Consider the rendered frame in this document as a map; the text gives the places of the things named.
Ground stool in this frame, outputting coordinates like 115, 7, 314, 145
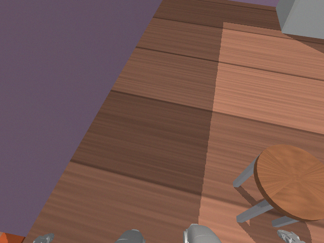
233, 144, 324, 227

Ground left robot hand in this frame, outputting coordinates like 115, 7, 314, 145
33, 233, 54, 243

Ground right robot hand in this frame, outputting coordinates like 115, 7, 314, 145
277, 230, 306, 243

